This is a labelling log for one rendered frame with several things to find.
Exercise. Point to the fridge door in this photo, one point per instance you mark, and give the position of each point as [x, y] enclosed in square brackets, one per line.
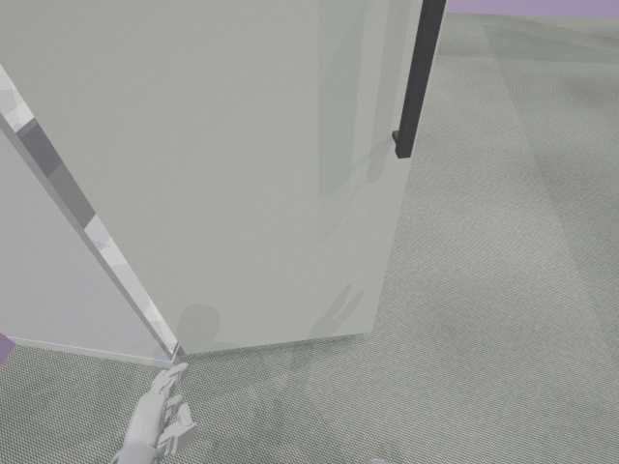
[238, 152]

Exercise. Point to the robot left hand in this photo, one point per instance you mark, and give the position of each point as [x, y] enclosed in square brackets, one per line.
[152, 413]

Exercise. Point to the robot left forearm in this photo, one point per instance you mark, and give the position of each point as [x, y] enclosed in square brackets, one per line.
[136, 454]

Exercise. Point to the handle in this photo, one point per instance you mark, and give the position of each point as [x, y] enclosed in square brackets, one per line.
[426, 39]

